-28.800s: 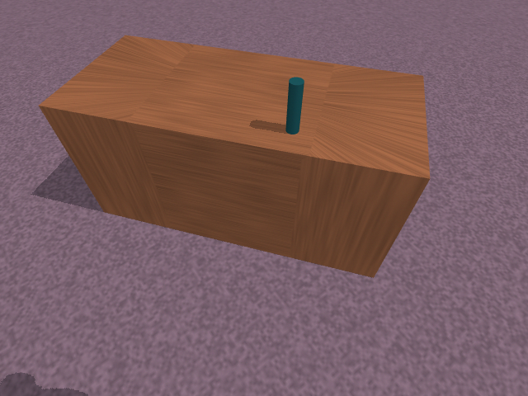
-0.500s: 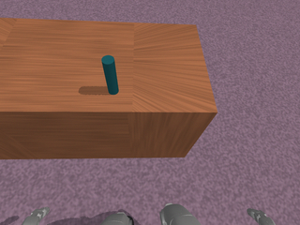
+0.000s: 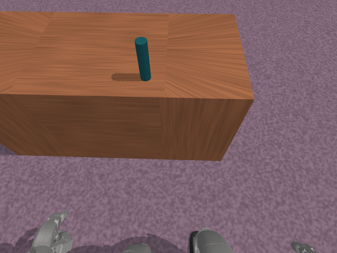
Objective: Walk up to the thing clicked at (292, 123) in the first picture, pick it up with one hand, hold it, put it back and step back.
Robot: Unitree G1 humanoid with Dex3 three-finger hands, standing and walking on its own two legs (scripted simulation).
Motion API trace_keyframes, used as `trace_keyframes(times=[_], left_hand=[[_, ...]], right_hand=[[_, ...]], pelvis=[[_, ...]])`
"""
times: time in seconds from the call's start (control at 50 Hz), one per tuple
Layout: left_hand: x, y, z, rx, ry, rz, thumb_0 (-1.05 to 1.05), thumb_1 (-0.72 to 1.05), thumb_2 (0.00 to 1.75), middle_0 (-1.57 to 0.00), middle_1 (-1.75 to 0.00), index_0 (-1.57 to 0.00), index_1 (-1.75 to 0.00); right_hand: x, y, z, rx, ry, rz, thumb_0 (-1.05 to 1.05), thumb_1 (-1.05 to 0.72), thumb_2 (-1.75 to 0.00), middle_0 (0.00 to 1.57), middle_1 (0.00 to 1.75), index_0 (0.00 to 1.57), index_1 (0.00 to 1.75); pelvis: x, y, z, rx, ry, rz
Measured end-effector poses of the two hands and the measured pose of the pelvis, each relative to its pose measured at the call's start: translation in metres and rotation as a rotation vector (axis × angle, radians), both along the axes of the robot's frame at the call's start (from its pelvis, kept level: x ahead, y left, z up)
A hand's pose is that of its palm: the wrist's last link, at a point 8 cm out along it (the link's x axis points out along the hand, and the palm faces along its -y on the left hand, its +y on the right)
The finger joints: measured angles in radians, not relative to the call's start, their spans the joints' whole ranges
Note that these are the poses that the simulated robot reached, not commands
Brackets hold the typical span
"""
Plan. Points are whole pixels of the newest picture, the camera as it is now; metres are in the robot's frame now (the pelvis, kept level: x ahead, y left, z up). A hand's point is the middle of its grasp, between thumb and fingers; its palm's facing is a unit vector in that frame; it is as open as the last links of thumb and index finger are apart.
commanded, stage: step back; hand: left
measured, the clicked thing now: (143, 60) +0.74 +0.10 -0.07
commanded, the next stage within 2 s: none
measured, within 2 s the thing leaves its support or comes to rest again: neither
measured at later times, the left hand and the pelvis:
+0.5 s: hand out of the picture -0.09 +0.25 -0.15, palm faces -0.10 -0.92 -0.38, open 7.4 cm; pelvis -0.17 -0.02 +0.00, yaw -5 degrees
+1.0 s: hand out of the picture -0.20 +0.23 -0.14, palm faces -0.03 -0.95 -0.32, open 7.4 cm; pelvis -0.33 -0.02 +0.01, yaw -1 degrees
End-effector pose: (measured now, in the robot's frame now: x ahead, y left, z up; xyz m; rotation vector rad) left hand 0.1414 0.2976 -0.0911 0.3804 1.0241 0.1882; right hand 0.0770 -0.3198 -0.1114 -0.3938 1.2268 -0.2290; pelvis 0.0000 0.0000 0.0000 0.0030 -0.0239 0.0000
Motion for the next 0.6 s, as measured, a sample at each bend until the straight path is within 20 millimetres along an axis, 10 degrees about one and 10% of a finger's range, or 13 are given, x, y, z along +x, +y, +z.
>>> trace_keyframes(times=[0.28, 0.44, 0.6], left_hand=[[-0.136, 0.023, -0.02, -0.047, 0.166, 0.063, 0.01, 0.91, 0.9, -0.2, -0.3, -0.2, -0.3], [-0.206, 0.007, -0.027, 0.008, 0.238, 0.008, 0.01, 0.91, 0.9, -0.2, -0.29, -0.2, -0.3], [-0.261, -0.014, 0.007, 0.022, 0.188, 0.026, 0.01, 0.91, 0.89, -0.2, -0.3, -0.2, -0.3]], right_hand=[[-0.066, 0.018, 0.043, -0.038, -0.09, 0.012, 0.01, -0.9, -0.9, 0.21, 0.3, 0.2, 0.3], [-0.105, -0.009, 0.022, -0.017, -0.197, -0.002, 0.01, -0.9, -0.9, 0.21, 0.3, 0.2, 0.3], [-0.191, -0.022, 0.009, 0.036, -0.115, -0.069, 0.01, -0.9, -0.9, 0.2, 0.3, 0.2, 0.3]], pelvis=[[-0.084, 0.008, 0.015, -0.028, 0.006, -0.054], [-0.148, -0.01, -0.004, -0.003, -0.014, -0.125], [-0.197, -0.021, 0.01, 0.041, -0.016, -0.1]])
